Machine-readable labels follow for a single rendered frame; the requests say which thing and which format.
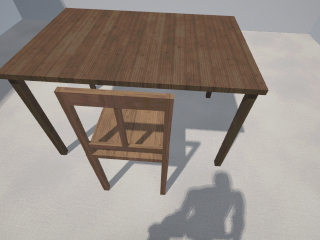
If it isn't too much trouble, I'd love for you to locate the table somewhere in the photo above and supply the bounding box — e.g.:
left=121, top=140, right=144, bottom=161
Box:
left=0, top=8, right=269, bottom=167

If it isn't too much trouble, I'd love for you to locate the chair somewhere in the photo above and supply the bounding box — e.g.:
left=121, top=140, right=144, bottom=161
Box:
left=54, top=86, right=174, bottom=195

